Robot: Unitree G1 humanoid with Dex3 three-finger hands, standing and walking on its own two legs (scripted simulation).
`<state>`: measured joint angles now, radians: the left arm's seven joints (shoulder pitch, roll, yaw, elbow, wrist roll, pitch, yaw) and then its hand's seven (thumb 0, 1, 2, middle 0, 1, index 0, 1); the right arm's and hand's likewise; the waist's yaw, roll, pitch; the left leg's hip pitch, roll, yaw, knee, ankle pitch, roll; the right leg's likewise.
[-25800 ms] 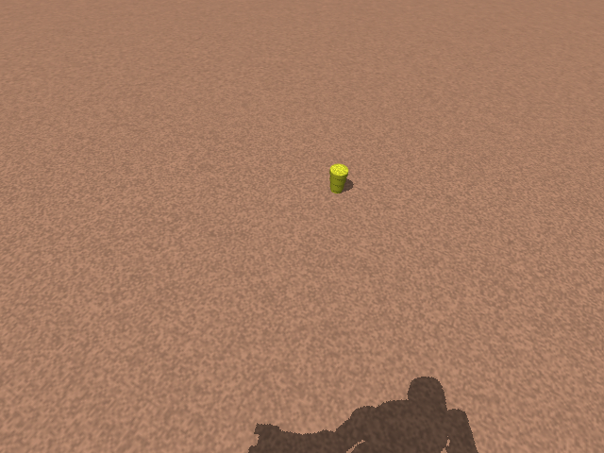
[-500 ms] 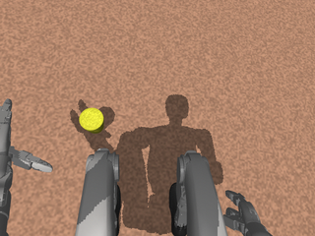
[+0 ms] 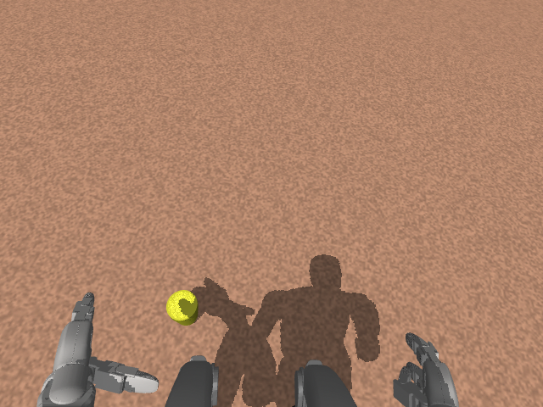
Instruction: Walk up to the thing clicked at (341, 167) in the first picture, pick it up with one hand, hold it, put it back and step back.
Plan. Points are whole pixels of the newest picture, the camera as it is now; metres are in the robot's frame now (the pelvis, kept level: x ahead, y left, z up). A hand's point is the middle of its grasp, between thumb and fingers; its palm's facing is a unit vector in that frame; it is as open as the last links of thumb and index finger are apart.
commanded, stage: home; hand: left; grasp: from the side
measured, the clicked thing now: (185, 310) +0.41 +0.22 -0.59
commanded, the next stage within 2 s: stand in 1.96 s
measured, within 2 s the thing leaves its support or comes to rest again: neither
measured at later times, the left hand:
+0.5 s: hand (102, 375) +0.18 +0.20 +0.00, palm faces +0.13 -0.95 -0.30, open 17.5 cm
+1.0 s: hand (115, 376) +0.18 +0.18 +0.01, palm faces +0.11 -0.95 -0.29, open 17.4 cm
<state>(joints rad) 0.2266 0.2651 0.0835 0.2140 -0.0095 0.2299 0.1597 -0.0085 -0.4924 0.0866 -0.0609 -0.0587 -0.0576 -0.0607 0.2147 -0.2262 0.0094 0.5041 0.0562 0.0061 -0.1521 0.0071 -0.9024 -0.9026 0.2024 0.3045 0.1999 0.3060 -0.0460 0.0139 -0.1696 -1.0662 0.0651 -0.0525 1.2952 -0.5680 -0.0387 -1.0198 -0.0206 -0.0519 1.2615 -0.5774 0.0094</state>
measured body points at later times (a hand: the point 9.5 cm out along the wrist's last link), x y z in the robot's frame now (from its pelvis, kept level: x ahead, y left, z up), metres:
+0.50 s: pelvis +0.02 +0.01 +0.06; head +0.04 +0.01 +0.51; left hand +0.17 +0.25 +0.03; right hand +0.19 -0.22 -0.01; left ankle +0.03 +0.14 -0.62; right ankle +0.02 -0.13 -0.62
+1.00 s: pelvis +0.01 +0.00 +0.06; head +0.04 +0.00 +0.51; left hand +0.17 +0.23 +0.03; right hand +0.17 -0.25 -0.01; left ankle +0.03 +0.14 -0.62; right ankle +0.02 -0.13 -0.62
